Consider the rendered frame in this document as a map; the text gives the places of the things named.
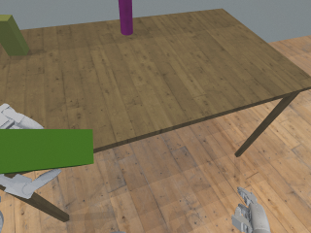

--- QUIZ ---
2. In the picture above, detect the sponge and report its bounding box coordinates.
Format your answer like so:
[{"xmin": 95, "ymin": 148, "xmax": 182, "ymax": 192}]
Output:
[{"xmin": 0, "ymin": 129, "xmax": 94, "ymax": 175}]

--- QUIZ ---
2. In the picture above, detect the right robot hand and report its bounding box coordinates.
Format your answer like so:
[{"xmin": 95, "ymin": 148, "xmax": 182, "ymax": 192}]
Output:
[{"xmin": 231, "ymin": 186, "xmax": 271, "ymax": 233}]

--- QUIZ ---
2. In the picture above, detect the left robot hand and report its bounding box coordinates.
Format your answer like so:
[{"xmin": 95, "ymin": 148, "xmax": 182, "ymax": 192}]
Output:
[{"xmin": 0, "ymin": 103, "xmax": 61, "ymax": 199}]

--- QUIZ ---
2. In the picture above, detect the table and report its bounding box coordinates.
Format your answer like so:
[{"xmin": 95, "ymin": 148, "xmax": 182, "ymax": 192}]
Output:
[{"xmin": 0, "ymin": 8, "xmax": 311, "ymax": 222}]

